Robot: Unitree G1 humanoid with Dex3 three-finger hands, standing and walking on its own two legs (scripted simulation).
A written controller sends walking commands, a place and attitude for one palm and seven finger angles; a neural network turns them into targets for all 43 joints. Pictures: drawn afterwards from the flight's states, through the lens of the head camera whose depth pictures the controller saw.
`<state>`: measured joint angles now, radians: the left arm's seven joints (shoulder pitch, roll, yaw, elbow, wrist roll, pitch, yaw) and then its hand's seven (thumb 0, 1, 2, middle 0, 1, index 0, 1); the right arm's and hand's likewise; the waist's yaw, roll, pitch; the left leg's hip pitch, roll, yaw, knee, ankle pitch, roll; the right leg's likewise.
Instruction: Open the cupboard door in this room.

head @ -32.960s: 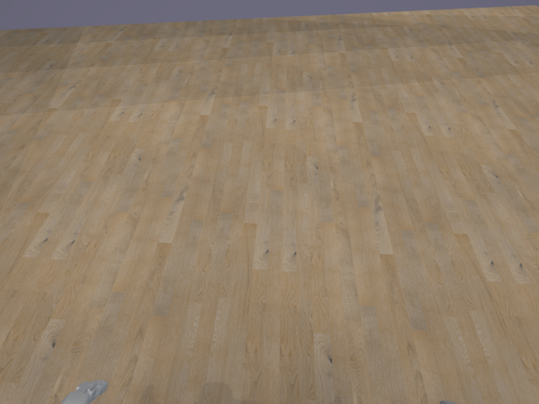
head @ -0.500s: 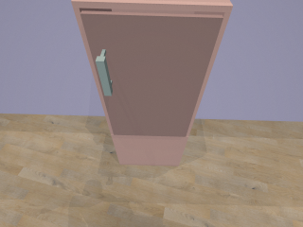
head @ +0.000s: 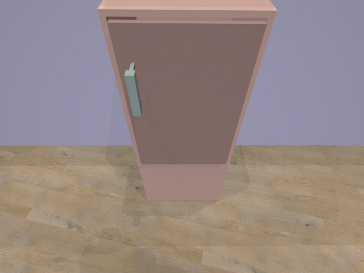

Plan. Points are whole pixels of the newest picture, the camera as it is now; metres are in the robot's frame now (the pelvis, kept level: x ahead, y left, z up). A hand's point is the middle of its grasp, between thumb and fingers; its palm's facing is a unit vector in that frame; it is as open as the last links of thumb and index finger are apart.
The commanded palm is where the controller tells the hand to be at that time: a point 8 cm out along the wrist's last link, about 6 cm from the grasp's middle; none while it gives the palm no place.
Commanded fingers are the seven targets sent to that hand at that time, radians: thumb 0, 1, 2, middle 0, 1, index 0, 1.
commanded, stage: come to a stop and stand still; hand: left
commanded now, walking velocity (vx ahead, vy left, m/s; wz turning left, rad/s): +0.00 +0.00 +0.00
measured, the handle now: (135, 89) +0.56 +0.16 +0.09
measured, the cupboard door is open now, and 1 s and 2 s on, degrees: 0 0 0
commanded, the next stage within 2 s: look again from close up in 0.04 s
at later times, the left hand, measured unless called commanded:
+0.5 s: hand out of the picture +0.04 +0.20 -0.17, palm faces -0.02 -0.97 -0.23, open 7.4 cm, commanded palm none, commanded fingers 0.00 0.90 0.90 -0.20 -0.30 -0.20 -0.30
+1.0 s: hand (93, 222) +0.22 +0.20 +0.00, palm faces +0.22 -0.97 -0.10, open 7.7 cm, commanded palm +0.13 +0.26 -0.04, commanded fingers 0.00 0.62 0.78 -0.22 -0.48 -0.22 -0.48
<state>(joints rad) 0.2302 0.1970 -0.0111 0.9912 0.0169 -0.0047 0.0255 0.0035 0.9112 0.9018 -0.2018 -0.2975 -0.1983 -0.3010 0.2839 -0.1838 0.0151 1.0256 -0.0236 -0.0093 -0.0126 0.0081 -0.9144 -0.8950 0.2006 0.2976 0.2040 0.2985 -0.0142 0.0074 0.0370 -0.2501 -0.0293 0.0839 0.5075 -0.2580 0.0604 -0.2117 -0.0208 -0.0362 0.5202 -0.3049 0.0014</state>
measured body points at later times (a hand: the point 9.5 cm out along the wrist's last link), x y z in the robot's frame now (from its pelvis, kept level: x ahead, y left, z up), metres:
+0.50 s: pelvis +0.02 +0.00 +0.00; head +0.04 +0.01 +0.45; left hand +0.04 +0.25 -0.15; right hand +0.07 -0.25 -0.14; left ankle +0.01 +0.08 -0.74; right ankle -0.02 -0.12 -0.74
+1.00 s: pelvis +0.00 -0.02 -0.02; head +0.03 -0.02 +0.43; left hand +0.20 +0.26 +0.01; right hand +0.15 -0.26 -0.12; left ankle +0.01 +0.08 -0.74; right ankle -0.02 -0.12 -0.74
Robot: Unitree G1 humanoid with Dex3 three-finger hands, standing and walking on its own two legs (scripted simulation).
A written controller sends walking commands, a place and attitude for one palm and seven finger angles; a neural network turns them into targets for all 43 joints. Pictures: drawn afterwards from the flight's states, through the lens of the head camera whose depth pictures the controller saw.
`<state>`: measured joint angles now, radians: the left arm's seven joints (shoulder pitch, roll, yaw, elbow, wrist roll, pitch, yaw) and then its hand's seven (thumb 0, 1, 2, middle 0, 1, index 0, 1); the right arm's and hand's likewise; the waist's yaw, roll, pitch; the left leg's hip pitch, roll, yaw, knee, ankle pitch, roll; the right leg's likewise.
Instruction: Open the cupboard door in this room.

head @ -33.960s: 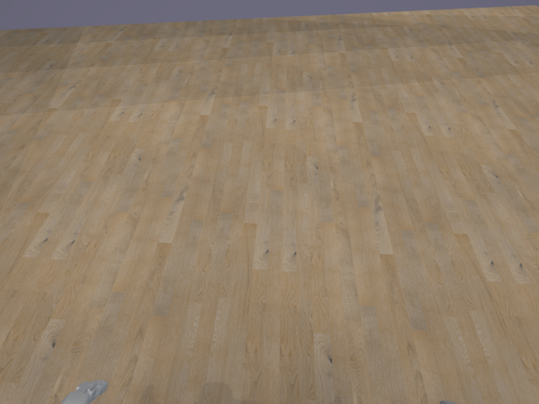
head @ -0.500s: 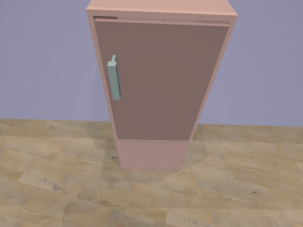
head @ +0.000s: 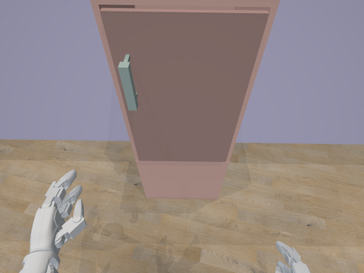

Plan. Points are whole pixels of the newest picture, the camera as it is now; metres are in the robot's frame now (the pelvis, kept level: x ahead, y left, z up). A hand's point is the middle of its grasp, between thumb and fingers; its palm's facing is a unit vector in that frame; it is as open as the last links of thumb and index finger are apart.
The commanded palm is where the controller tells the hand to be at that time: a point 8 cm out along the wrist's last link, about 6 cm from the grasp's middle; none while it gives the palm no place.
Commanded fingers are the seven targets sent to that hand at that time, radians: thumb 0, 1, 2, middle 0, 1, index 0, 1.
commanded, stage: raise the hand with hooked fingers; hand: left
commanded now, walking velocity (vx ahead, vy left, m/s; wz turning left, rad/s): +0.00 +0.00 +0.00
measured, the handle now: (130, 83) +0.56 +0.16 +0.11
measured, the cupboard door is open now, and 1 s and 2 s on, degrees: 0 0 0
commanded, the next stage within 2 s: move the hooked fingers beside the handle in 1.88 s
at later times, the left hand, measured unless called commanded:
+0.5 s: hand (70, 225) +0.21 +0.23 +0.03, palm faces +0.01 -1.00 -0.05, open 10.3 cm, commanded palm +0.17 +0.28 +0.04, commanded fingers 0.00 0.04 0.53 -0.26 -0.86 -0.26 -0.86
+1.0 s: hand (40, 195) +0.25 +0.28 +0.08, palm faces +0.04 -1.00 -0.05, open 13.2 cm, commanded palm +0.22 +0.33 +0.09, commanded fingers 0.00 -0.50 0.30 -0.30 -1.20 -0.30 -1.20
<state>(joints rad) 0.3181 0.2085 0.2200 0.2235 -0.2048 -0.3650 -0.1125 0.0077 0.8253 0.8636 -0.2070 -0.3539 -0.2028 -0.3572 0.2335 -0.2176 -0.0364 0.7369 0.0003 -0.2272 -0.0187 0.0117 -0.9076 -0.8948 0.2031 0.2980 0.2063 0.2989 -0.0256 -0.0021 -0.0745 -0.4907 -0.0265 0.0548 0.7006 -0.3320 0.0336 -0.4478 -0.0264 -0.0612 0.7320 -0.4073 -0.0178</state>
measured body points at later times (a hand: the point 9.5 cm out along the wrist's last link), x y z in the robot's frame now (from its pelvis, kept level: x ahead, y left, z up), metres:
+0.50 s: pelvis -0.03 -0.02 -0.03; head +0.02 -0.02 +0.42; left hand +0.21 +0.28 +0.03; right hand +0.13 -0.26 -0.11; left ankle +0.01 +0.10 -0.72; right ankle -0.02 -0.10 -0.72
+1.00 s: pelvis -0.01 +0.02 +0.00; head +0.01 +0.03 +0.45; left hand +0.24 +0.33 +0.09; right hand +0.17 -0.21 -0.07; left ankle +0.01 +0.10 -0.72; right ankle -0.02 -0.10 -0.72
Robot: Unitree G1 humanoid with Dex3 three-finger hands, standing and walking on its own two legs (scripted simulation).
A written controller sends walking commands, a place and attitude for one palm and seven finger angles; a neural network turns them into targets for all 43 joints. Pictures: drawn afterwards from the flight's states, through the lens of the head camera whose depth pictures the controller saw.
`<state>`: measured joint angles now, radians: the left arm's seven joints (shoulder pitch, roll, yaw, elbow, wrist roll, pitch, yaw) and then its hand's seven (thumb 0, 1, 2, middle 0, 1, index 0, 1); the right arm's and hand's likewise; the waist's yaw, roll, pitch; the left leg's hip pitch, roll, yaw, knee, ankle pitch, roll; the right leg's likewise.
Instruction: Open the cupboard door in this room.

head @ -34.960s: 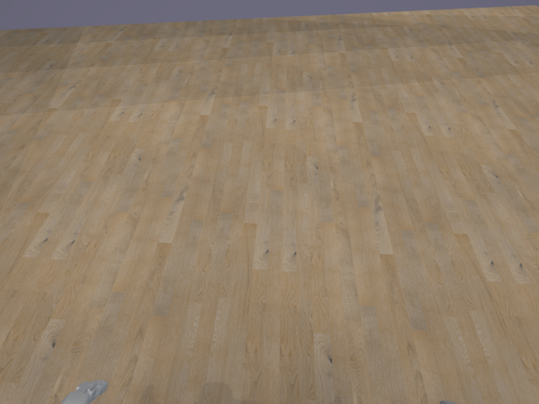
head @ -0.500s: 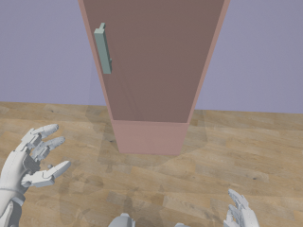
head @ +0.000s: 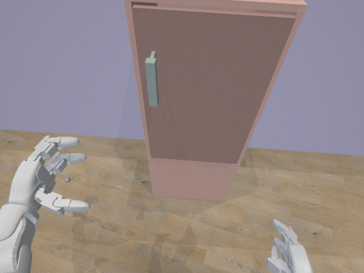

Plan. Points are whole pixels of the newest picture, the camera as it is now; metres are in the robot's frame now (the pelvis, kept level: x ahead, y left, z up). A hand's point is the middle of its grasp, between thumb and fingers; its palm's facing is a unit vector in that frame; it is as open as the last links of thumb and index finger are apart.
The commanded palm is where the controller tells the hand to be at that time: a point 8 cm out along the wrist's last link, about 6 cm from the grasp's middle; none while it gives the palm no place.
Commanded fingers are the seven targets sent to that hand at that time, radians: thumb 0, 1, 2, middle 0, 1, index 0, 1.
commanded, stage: raise the hand with hooked fingers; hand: left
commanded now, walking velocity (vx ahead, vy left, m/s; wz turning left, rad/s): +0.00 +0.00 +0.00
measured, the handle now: (153, 79) +0.57 +0.13 +0.11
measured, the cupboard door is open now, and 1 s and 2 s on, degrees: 0 0 0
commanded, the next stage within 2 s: move the hooked fingers beside the handle in 0.88 s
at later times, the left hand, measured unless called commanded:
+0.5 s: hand (55, 148) +0.30 +0.27 +0.14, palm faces +0.04 -1.00 -0.04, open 14.0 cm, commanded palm +0.26 +0.31 +0.14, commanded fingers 0.00 -0.50 0.30 -0.30 -1.20 -0.30 -1.20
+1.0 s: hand (76, 151) +0.30 +0.23 +0.13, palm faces +0.05 -1.00 -0.03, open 14.0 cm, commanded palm +0.27 +0.28 +0.14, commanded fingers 0.00 -0.50 0.30 -0.30 -1.20 -0.30 -1.20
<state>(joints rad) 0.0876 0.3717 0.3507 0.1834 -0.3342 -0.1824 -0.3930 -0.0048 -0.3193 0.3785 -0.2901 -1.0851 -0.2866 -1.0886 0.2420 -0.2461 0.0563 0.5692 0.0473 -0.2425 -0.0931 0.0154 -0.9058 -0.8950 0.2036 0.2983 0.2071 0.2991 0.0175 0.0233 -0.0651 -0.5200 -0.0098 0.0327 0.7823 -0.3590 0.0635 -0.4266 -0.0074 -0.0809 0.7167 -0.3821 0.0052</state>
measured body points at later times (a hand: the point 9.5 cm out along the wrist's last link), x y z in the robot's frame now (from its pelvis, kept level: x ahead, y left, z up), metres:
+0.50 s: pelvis +0.00 -0.01 +0.02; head +0.01 -0.01 +0.47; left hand +0.29 +0.32 +0.14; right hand +0.16 -0.25 -0.06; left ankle +0.02 +0.07 -0.71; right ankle -0.01 -0.13 -0.71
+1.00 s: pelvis +0.00 -0.04 +0.02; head +0.01 -0.05 +0.47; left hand +0.29 +0.29 +0.14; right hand +0.17 -0.28 -0.06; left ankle +0.02 +0.07 -0.71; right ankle -0.01 -0.13 -0.71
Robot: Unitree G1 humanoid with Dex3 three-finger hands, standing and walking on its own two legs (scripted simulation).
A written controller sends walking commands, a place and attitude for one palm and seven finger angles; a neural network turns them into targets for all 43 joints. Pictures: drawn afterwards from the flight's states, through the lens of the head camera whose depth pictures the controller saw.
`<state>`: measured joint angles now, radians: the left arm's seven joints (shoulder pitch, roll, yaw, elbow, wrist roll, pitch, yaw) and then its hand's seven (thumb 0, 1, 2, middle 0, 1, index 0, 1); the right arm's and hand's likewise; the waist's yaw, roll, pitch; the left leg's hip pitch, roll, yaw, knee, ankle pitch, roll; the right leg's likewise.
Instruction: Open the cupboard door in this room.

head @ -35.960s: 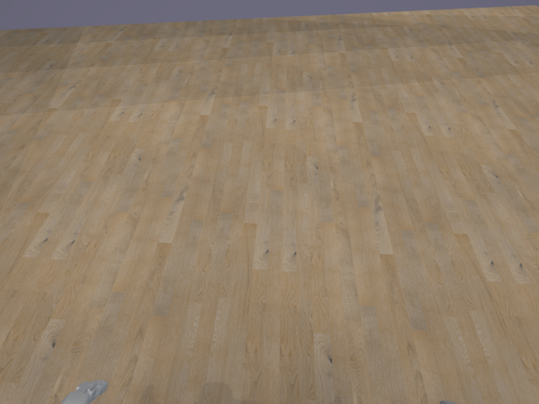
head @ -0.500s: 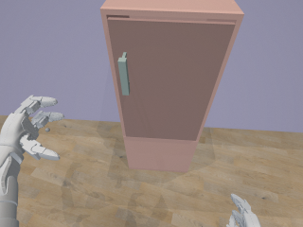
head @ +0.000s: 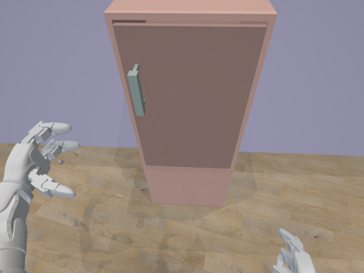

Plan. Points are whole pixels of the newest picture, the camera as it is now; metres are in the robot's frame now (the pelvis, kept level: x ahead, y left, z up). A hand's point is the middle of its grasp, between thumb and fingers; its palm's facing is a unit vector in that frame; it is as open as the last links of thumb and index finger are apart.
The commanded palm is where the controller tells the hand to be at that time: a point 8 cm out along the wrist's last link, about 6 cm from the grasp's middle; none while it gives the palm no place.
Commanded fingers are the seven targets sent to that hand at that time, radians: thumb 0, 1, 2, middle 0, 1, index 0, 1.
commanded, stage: move the hooked fingers beside the handle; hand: left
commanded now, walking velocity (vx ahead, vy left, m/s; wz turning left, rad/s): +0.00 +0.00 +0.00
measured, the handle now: (138, 90) +0.57 +0.17 +0.10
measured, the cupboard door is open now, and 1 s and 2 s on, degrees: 0 0 0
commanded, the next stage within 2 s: none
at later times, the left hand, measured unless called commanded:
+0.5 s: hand (75, 139) +0.35 +0.26 +0.12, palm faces +0.03 -1.00 -0.01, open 14.0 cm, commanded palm +0.33 +0.31 +0.12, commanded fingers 0.00 -0.50 0.30 -0.30 -1.20 -0.30 -1.20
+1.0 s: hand (91, 121) +0.41 +0.25 +0.12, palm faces +0.01 -1.00 +0.01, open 14.0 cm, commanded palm +0.39 +0.30 +0.11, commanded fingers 0.00 -0.50 0.30 -0.30 -1.20 -0.30 -1.20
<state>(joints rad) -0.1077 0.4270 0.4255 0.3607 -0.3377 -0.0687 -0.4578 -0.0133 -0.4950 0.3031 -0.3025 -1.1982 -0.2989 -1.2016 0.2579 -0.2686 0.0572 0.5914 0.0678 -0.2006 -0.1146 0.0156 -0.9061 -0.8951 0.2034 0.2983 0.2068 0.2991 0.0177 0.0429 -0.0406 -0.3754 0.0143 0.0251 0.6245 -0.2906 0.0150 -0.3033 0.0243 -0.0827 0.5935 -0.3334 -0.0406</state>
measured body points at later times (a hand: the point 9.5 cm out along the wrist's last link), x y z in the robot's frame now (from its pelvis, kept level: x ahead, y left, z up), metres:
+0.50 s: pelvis +0.00 +0.01 +0.00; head +0.01 +0.00 +0.45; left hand +0.34 +0.32 +0.12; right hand +0.12 -0.25 -0.10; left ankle +0.02 +0.11 -0.73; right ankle -0.01 -0.09 -0.73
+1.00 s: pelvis -0.01 +0.03 -0.01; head +0.03 +0.03 +0.44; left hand +0.41 +0.30 +0.12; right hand +0.08 -0.23 -0.11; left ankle +0.02 +0.11 -0.73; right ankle -0.01 -0.09 -0.73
